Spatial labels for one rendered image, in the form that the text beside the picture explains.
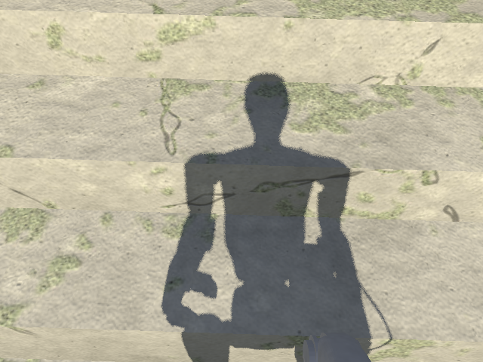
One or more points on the robot right thigh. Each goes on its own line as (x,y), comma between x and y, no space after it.
(333,347)

